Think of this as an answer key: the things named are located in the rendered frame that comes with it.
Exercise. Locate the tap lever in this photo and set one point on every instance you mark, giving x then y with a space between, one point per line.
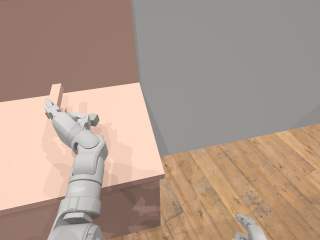
93 117

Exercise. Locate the left robot forearm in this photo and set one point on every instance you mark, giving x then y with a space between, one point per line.
82 202

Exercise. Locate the robot left upper arm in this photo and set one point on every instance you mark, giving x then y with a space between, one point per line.
84 231

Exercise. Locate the robot left hand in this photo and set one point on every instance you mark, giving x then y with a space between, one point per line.
67 126

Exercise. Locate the robot right hand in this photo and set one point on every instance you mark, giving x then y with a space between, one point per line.
254 231

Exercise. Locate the counter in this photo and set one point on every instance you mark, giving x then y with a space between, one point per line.
80 54

